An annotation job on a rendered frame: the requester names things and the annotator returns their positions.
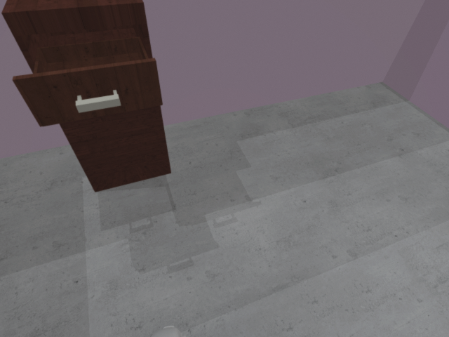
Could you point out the drawer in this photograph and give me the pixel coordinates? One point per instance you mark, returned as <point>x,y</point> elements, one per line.
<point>92,69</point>

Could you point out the cabinet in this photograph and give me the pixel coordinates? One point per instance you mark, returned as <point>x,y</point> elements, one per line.
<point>115,149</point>

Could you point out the handle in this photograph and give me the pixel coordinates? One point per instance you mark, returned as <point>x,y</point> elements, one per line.
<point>97,103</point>

